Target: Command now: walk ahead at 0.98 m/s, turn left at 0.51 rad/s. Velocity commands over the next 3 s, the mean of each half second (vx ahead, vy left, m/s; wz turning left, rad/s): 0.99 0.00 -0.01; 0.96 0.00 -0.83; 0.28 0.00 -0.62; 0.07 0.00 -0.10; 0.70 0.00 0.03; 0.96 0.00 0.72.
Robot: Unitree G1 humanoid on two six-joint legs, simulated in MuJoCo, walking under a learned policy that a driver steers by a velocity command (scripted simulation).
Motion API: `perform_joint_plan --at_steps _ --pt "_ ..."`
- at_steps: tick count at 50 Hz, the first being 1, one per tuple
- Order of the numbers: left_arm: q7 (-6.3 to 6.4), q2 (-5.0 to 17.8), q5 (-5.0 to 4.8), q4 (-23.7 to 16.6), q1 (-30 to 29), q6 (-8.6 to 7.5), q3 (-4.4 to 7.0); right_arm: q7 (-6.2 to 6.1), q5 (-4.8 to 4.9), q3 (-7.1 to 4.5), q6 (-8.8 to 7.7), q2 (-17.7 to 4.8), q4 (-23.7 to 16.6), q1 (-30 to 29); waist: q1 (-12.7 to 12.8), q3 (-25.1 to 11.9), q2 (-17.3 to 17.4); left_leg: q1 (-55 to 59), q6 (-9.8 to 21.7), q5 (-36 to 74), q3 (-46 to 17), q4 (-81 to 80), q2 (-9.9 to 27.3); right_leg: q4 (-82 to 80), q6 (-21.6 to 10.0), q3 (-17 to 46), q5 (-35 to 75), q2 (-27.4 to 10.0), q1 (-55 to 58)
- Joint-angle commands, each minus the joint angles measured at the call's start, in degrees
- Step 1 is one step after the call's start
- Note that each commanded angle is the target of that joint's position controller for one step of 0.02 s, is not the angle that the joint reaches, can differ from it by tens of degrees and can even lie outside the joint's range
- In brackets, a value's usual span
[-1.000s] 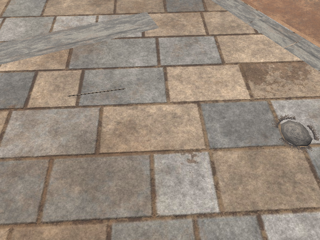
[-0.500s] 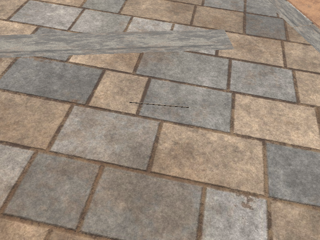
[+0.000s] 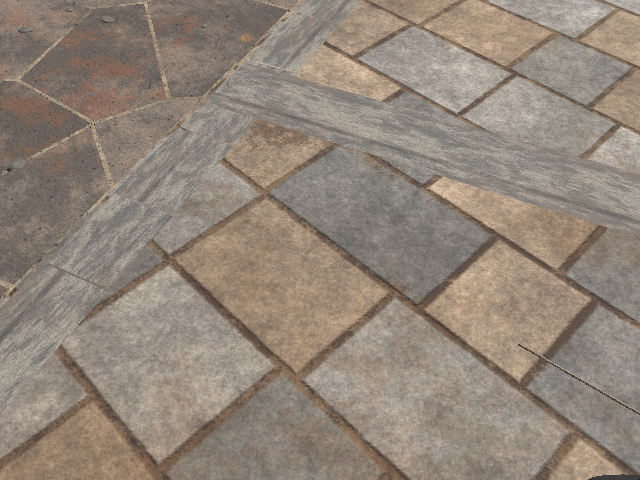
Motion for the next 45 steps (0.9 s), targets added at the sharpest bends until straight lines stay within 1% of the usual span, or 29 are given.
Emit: perform_joint_plan --at_steps 1,5,7,8,9,10,11,12,13,14,15,16,17,19,20,23,26,29,30,32,33,34,35,36,37,38,40,41,45 --pt "-0.76 1.98 -0.28 -2.82 -4.30 -2.29 -0.91 0.91 -0.02 1.84 -0.28 1.15 -5.21 -2.27 -5.27 7.54 -5.77 -5.24 -0.49 7.62 -4.17 -8.89 2.34 -18.02 -7.44 9.67 9.07 -14.50 -4.36" --pt "-0.76 5.19 -1.14 0.01 1.49 -2.17 -0.88 2.22 0.08 3.31 -1.41 2.23 -7.12 -11.84 -2.28 10.62 -3.12 8.06 1.72 13.72 7.39 -27.14 0.11 -23.96 -7.24 0.82 25.73 -13.47 -4.52" --pt "-0.18 8.47 -0.94 1.64 4.07 -1.43 -0.64 1.42 -0.25 3.14 -1.63 0.99 -6.57 -11.64 -3.03 8.26 -6.15 11.07 3.31 8.50 10.57 -31.29 -3.11 -17.53 -7.25 -1.22 51.24 -14.63 5.42" --pt "0.33 10.20 -0.85 2.38 5.15 -0.77 -0.49 0.72 -0.59 2.70 -1.68 -0.20 -5.52 -8.68 -4.91 4.78 -8.66 15.02 4.01 4.33 11.83 -31.99 -5.59 -10.06 -7.00 -1.76 65.99 -15.28 9.74" --pt "0.90 11.88 -0.60 2.84 4.94 0.15 -0.31 -0.06 -0.72 1.89 -1.78 -1.98 -3.33 -0.87 -9.24 -0.56 -10.97 23.72 5.01 -0.14 11.28 -32.80 -7.40 1.88 -6.69 -2.04 74.28 -16.10 10.69" --pt "1.30 12.53 -0.86 2.55 3.53 1.08 -0.25 -0.97 -0.48 0.73 -1.90 -4.01 0.87 11.69 -15.23 -7.09 -10.73 38.21 6.20 0.77 10.00 -37.87 -8.09 17.26 -6.19 -2.57 73.17 -15.13 6.94" --pt "1.29 9.92 -0.66 1.21 3.64 1.21 -0.81 -2.17 -1.26 -1.00 -1.64 -8.20 3.78 20.52 -17.58 -13.40 -8.57 54.87 6.70 -7.19 0.94 -35.15 -1.07 36.68 -5.89 -1.20 52.16 -13.04 -6.25" --pt "-0.59 -0.86 -1.78 -1.57 8.55 0.98 -2.83 -3.12 -2.08 -2.07 -1.70 -13.31 3.56 18.41 -8.99 -18.52 8.07 69.43 9.45 -19.84 -27.96 -39.83 18.13 58.95 -4.05 3.24 -10.69 -2.92 -29.67" --pt "0.09 4.28 -3.12 -3.69 3.05 0.37 -1.76 -3.17 -0.73 -2.52 -2.02 -12.66 3.18 20.91 -12.66 -23.58 2.59 68.12 9.09 -18.81 -41.63 -48.86 21.05 65.41 -6.23 14.73 -8.61 -0.75 -34.44" --pt "0.32 4.60 -3.41 -5.06 -2.69 0.14 -1.49 -3.42 -0.31 -2.17 -2.55 -9.87 5.49 17.99 -10.22 -11.55 -0.88 58.65 7.08 -12.11 -30.76 -50.77 18.07 62.14 -6.68 14.85 -0.53 -3.71 -37.66" --pt "0.07 2.82 -3.02 -4.58 -3.10 0.13 -2.12 -3.25 -0.16 -1.59 -3.23 -6.71 6.21 15.32 -7.63 -3.95 -3.45 48.37 6.25 -5.21 -23.88 -52.65 16.63 57.73 -6.45 13.72 2.50 -5.80 -36.04" --pt "-0.31 1.91 -2.36 -3.44 -2.68 0.87 -2.23 -3.14 -0.38 -1.11 -3.86 -4.38 6.28 12.51 -5.15 -1.32 -4.68 41.84 4.61 -2.29 -18.48 -54.21 14.30 54.75 -6.17 14.22 3.60 -7.44 -33.16" --pt "-0.98 0.75 -1.59 -2.20 0.17 2.00 -2.42 -3.26 0.04 -0.37 -4.25 -2.06 6.57 11.46 -2.84 -0.32 -2.95 36.80 3.18 -1.40 -13.61 -56.66 12.60 53.03 -5.62 14.40 4.51 -8.30 -29.69" --pt "-2.00 -0.40 -1.01 -1.74 -0.49 3.92 -2.23 -2.97 1.17 0.44 -5.42 0.78 8.23 12.49 -1.40 2.24 -0.74 33.17 1.61 2.54 -7.91 -59.97 11.31 50.86 -5.02 14.43 5.02 -9.38 -29.59" --pt "-2.32 -0.92 -0.85 -2.55 -3.36 4.51 -2.22 -2.87 1.83 0.42 -5.93 0.66 9.11 13.17 -1.43 4.43 -0.39 32.63 0.48 6.41 -4.28 -61.63 10.64 49.70 -4.72 13.81 6.83 -9.61 -32.23" --pt "-2.85 -1.90 -1.60 -5.89 -12.61 4.62 -2.83 -2.60 1.59 0.87 -6.82 1.31 10.29 14.02 -2.15 8.42 0.47 31.10 -3.26 24.89 8.40 -63.95 6.19 41.19 -4.87 9.10 16.72 -7.75 -34.56" --pt "-3.65 -1.76 -2.04 -7.53 -18.18 3.98 -3.55 -3.43 1.71 1.38 -7.12 0.37 11.25 15.37 -2.71 8.18 -1.46 34.30 -5.76 37.60 15.55 -64.48 4.17 29.12 -6.58 2.15 24.85 -4.35 -31.40" --pt "-4.28 -0.07 -1.28 -8.13 -19.34 3.74 -3.75 -5.46 1.86 1.00 -7.00 -3.86 11.71 17.10 -1.12 5.87 0.48 41.57 -7.37 62.98 18.13 -58.23 6.93 19.18 -9.08 -3.03 27.04 0.71 -23.26" --pt "-4.18 1.70 -1.26 -6.94 -15.37 3.99 -3.25 -6.43 1.60 0.52 -6.40 -5.73 11.28 16.36 1.29 3.02 2.22 43.70 -7.80 70.95 18.00 -52.76 7.98 18.52 -9.55 -3.70 24.72 2.97 -18.27" --pt "-3.48 7.08 -1.09 -1.64 3.98 4.58 -0.96 -7.54 0.63 -0.67 -4.41 -9.25 9.11 10.58 11.62 -6.02 3.91 40.31 -7.59 79.87 16.32 -28.68 10.14 19.86 -12.07 -1.50 17.36 6.03 1.37" --pt "-2.45 9.75 -1.37 1.94 16.74 4.75 0.83 -7.31 0.38 -1.34 -3.38 -10.45 7.74 5.47 18.25 -9.42 1.10 31.74 -6.86 67.00 15.51 -5.06 8.31 16.08 -15.87 4.77 13.61 3.59 13.66" --pt "-1.31 10.85 -3.67 2.48 13.98 5.43 2.13 -5.65 -0.06 -0.25 -3.64 -4.62 7.07 1.00 15.93 -4.20 -12.77 15.67 -6.18 2.16 14.31 20.20 -5.05 12.42 -17.20 11.49 12.43 0.84 17.97" --pt "-1.01 16.77 -1.36 0.08 5.21 5.82 2.76 -4.89 1.00 1.97 -4.97 1.66 0.62 10.77 1.49 -9.43 -21.37 -6.03 -9.02 -17.46 3.92 34.77 -7.06 10.21 -28.63 39.55 18.15 -9.83 28.79" --pt "-0.50 15.25 -1.18 -2.80 2.78 5.90 3.15 -4.64 0.61 2.95 -6.48 -0.20 -1.03 10.42 3.28 -15.24 -12.70 -11.70 -7.43 -15.64 -3.80 32.14 -4.82 -4.12 -32.23 56.66 -3.54 -15.87 31.46" --pt "0.26 9.37 -0.77 -2.53 1.32 5.71 2.01 -4.25 0.23 2.80 -7.32 -2.68 -0.46 7.47 1.12 -4.85 -1.47 -11.49 -6.13 -10.54 -4.46 23.31 -1.30 -10.62 -27.72 55.93 -11.25 -15.22 19.86" --pt "0.28 6.75 -0.82 -1.83 -0.77 5.23 1.28 -4.08 -0.36 2.64 -6.99 -2.80 -0.85 5.09 -2.02 0.22 3.64 -7.17 -6.37 -8.58 -3.94 15.55 1.31 -11.35 -24.32 50.85 -9.43 -12.93 9.28" --pt "0.60 6.61 -1.41 -2.13 -2.53 3.29 0.81 -4.00 -2.47 3.44 -4.15 -1.48 -0.94 4.62 -5.53 5.12 5.10 -0.02 -8.25 -9.39 -3.18 8.00 3.88 -11.33 -22.12 41.47 0.61 -7.41 -5.41" --pt "0.44 6.51 -1.68 -2.32 -2.85 2.49 0.60 -3.84 -2.56 3.73 -2.86 -0.85 -1.31 4.23 -6.24 5.86 4.33 2.86 -9.20 -9.65 -2.07 3.25 5.04 -11.94 -21.46 38.01 2.07 -5.37 -10.81" --pt "-0.07 7.96 -2.16 -3.23 -1.95 1.19 1.48 -2.80 -0.58 5.16 -2.31 1.53 -6.68 -8.23 -2.02 7.09 -0.75 10.76 -10.51 7.28 2.24 -20.92 4.92 -12.86 -17.93 30.16 14.01 0.74 -17.83"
